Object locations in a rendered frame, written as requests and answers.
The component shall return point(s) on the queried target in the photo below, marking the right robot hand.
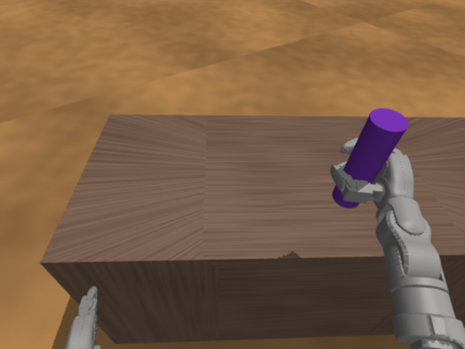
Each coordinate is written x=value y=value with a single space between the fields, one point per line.
x=395 y=179

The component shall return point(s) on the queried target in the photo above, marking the can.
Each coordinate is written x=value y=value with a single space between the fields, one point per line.
x=380 y=135

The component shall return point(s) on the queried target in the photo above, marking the right robot arm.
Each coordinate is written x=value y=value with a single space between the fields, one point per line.
x=424 y=316

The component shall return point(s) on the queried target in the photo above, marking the left robot hand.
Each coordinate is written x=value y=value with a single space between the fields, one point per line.
x=83 y=330

